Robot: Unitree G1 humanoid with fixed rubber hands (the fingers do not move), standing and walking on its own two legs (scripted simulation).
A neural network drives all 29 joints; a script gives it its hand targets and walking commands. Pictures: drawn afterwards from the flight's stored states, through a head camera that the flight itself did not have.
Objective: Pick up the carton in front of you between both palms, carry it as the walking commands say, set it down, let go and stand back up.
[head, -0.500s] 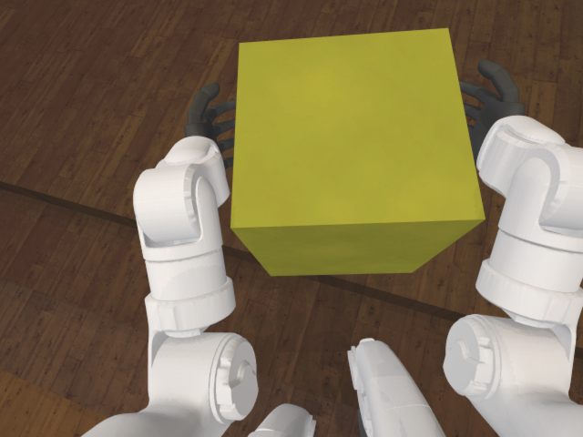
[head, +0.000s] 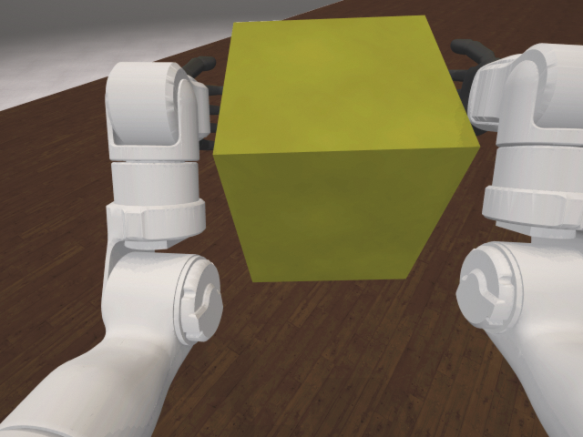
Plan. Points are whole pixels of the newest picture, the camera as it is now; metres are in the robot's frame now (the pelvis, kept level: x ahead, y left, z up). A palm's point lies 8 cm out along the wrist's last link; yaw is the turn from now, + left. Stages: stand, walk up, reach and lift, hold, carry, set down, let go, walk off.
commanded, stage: carry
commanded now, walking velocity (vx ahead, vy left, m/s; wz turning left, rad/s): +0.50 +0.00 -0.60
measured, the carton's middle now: (328, 164) +0.38 -0.01 +0.24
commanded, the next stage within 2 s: none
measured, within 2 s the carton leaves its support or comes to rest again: neither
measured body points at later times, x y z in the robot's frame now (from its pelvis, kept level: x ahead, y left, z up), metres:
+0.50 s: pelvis +0.41 -0.19 +0.01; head +0.45 -0.24 +0.45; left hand +0.84 -0.26 +0.18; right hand +0.69 -0.53 +0.17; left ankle +0.43 +0.01 -0.73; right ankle +0.42 -0.32 -0.71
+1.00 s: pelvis +0.80 -0.43 +0.00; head +0.81 -0.44 +0.45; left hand +1.12 -0.47 +0.07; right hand +0.95 -0.72 +0.08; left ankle +0.90 -0.40 -0.73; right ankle +0.62 -0.41 -0.62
